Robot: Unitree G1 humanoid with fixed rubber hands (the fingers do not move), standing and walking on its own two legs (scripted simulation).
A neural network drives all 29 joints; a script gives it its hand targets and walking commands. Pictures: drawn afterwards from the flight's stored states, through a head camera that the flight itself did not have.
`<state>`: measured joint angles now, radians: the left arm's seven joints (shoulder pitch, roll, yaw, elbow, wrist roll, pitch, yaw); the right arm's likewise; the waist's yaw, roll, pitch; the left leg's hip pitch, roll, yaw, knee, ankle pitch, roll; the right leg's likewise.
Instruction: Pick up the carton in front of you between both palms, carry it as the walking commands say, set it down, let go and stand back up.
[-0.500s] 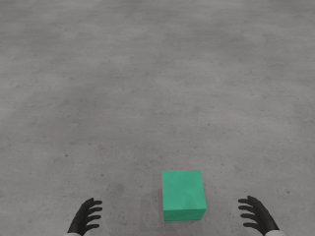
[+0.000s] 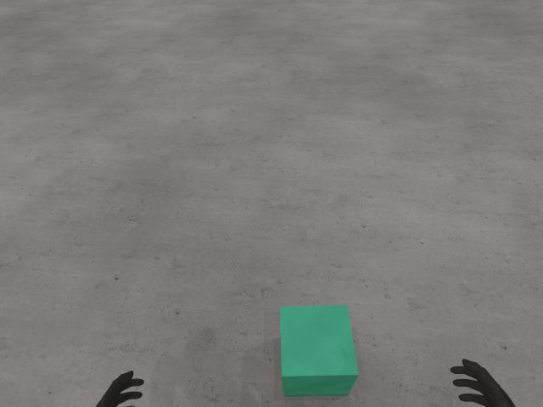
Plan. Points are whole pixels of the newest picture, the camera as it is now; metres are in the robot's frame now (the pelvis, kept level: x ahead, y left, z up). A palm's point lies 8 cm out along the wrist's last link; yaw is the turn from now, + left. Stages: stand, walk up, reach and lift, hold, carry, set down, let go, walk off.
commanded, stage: stand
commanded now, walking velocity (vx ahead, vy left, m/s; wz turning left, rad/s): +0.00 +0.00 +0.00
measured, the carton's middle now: (314, 352) +0.40 -0.08 -0.64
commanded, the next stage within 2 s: none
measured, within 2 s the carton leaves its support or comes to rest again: neither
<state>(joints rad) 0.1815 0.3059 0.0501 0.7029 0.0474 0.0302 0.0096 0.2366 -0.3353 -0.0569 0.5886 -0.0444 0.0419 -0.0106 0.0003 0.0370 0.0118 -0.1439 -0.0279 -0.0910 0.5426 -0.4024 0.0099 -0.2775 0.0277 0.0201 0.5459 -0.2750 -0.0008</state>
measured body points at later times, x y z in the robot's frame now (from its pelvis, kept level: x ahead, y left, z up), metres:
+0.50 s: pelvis +0.00 -0.01 +0.00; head +0.01 -0.01 +0.45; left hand +0.13 +0.29 -0.10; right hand +0.14 -0.30 -0.10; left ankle -0.07 +0.12 -0.73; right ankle +0.01 -0.12 -0.73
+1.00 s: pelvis -0.02 -0.01 +0.01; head -0.02 -0.02 +0.46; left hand +0.09 +0.30 -0.10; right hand +0.09 -0.32 -0.10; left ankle -0.07 +0.12 -0.73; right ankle +0.01 -0.12 -0.73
